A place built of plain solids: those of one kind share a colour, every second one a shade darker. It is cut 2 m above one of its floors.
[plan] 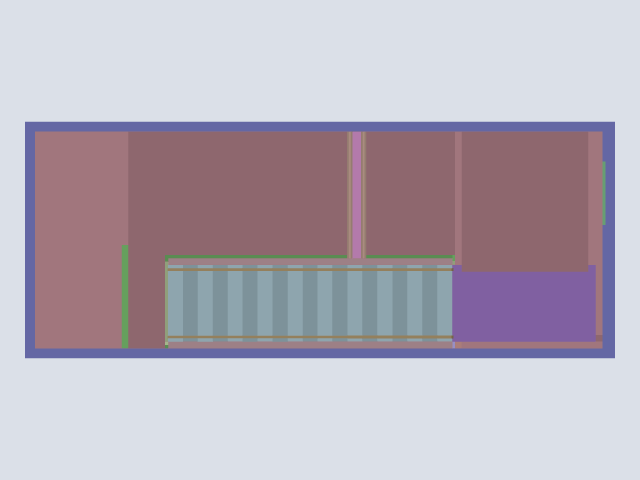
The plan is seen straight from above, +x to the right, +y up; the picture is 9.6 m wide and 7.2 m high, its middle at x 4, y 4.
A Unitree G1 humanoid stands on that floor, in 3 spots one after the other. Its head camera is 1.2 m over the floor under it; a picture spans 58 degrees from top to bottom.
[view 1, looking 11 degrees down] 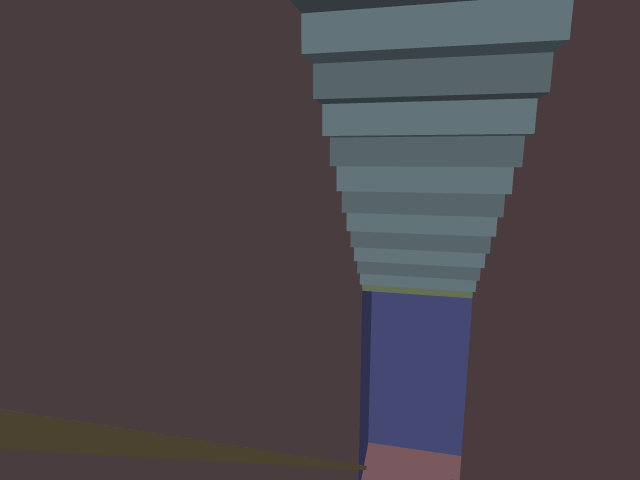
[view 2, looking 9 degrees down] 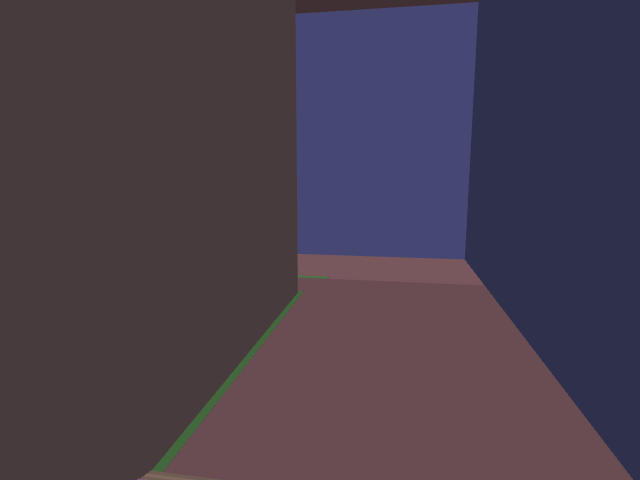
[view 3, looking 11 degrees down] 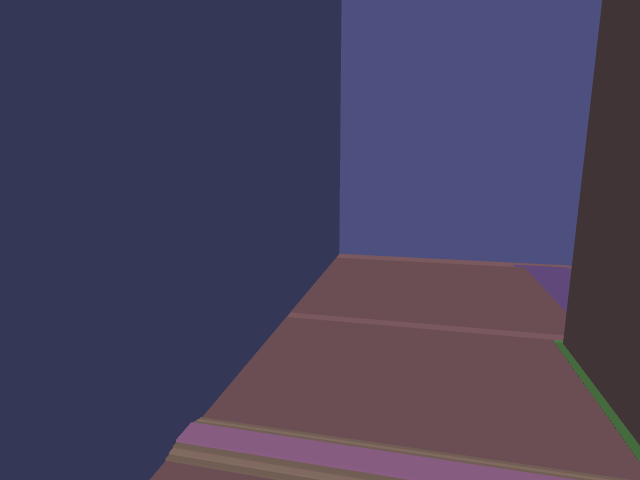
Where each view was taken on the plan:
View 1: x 6.29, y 3.05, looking -167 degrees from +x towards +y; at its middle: wall_wall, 2.61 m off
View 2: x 5.84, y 4.68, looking -170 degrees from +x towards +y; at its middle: wall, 6.29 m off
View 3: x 3.05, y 4.68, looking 13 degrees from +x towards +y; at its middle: wall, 4.31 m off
